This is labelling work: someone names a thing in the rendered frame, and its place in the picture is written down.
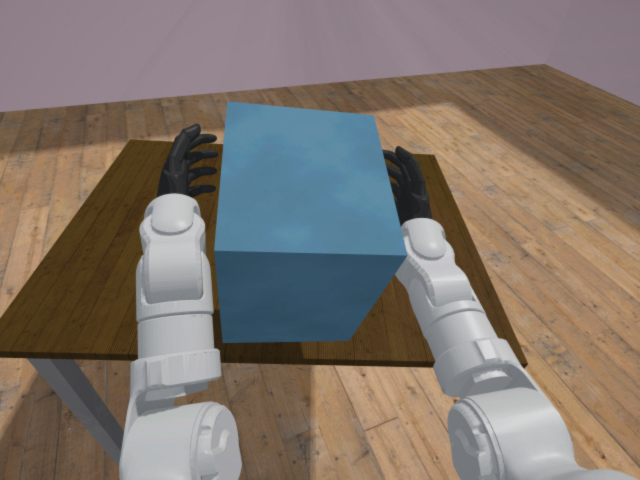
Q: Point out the right robot upper arm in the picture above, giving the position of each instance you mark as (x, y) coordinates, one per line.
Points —
(514, 434)

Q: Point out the table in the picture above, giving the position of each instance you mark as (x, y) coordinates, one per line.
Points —
(80, 302)

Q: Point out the robot left forearm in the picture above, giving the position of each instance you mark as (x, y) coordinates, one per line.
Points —
(176, 355)

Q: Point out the robot right forearm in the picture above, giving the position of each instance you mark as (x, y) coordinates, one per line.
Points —
(469, 357)

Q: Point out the robot right hand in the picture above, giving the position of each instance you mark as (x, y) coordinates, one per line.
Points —
(412, 198)

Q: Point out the left robot upper arm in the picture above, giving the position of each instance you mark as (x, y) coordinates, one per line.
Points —
(188, 442)

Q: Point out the carton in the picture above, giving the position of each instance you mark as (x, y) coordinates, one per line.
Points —
(307, 233)

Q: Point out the robot left hand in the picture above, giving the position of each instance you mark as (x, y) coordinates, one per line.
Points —
(176, 176)

